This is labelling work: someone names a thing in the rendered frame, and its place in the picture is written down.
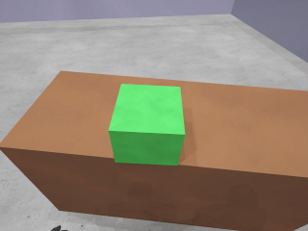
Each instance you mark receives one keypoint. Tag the carton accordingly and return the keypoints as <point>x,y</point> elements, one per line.
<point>147,125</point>

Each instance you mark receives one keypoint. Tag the pedestal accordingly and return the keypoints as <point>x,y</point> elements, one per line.
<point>243,165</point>

